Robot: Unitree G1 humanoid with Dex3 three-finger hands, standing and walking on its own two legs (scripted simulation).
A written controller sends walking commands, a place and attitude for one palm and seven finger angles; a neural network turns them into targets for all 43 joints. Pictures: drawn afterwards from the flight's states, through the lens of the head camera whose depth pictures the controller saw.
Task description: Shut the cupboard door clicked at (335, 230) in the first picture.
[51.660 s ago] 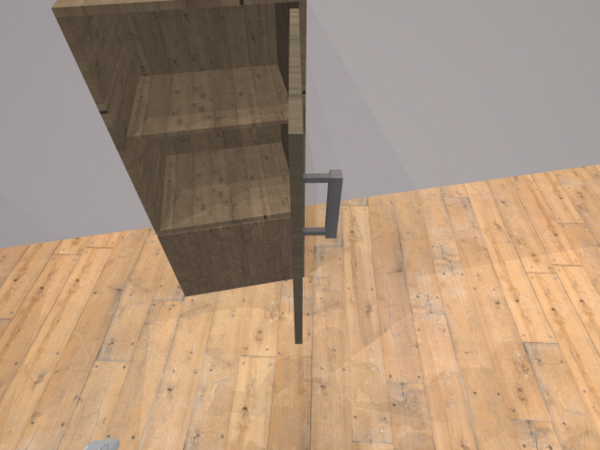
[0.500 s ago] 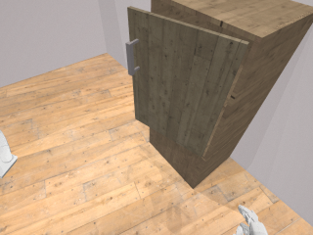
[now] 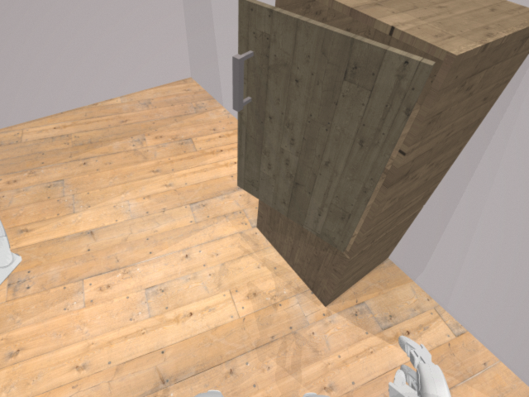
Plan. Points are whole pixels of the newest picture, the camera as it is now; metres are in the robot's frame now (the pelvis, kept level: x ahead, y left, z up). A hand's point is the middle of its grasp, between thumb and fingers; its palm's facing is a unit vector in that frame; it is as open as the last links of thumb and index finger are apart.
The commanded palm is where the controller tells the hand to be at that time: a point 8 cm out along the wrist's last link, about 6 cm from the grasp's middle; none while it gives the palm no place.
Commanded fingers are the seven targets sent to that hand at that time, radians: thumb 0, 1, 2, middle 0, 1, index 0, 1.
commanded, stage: step back with the hand held close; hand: left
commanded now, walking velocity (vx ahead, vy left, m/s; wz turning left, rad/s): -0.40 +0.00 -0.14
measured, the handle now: (243, 81) +0.79 +0.09 +0.07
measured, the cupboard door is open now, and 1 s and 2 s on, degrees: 16 16 16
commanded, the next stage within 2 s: stop stepping back and stand still in 0.14 s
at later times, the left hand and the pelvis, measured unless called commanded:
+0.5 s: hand out of the picture +0.15 +0.28 +0.18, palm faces +0.39 -0.82 -0.42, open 7.4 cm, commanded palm +0.09 +0.30 +0.19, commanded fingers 0.00 0.90 0.90 -0.20 -0.30 -0.20 -0.30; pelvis -0.08 +0.02 +0.02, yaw -5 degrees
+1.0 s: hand out of the picture +0.11 +0.27 +0.18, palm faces +0.38 -0.82 -0.42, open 7.4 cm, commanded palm +0.05 +0.31 +0.19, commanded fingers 0.00 0.90 0.90 -0.20 -0.30 -0.20 -0.30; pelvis -0.11 +0.03 +0.01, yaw -6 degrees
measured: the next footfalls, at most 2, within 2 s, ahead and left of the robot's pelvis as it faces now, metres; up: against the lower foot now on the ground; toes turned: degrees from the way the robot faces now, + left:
right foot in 0.14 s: -0.04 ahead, -0.13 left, +0.00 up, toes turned -2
left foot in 0.74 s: -0.01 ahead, +0.12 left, +0.00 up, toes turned -3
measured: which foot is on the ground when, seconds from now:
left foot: down 0.00-0.62, up 0.64-0.72, down 0.74-1.00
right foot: up 0.00-0.12, down 0.14-0.78, up 0.80-0.94, down 0.96-1.00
